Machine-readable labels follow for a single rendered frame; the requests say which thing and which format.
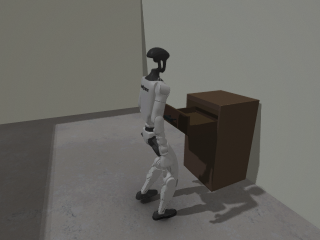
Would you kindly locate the robot right foot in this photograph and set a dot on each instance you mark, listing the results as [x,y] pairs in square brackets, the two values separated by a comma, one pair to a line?
[168,213]

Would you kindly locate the humanoid robot torso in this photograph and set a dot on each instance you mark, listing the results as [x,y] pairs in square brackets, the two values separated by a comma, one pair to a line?
[147,102]

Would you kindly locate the right robot forearm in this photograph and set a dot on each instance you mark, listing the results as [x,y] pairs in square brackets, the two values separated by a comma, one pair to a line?
[160,136]

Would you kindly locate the right robot hand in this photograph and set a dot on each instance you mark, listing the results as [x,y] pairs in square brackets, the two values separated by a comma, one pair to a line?
[167,161]

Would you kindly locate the cabinet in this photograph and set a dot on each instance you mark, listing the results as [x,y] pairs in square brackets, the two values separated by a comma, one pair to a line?
[220,158]

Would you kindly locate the handle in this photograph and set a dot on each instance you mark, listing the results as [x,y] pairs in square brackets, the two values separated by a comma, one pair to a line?
[168,117]

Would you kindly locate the left robot upper arm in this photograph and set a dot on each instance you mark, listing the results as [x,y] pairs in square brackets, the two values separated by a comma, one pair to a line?
[139,100]

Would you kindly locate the right robot upper arm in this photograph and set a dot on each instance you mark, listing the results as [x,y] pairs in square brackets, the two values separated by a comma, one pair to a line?
[162,92]

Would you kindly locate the drawer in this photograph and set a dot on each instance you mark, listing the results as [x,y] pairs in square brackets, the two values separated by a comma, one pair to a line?
[192,121]

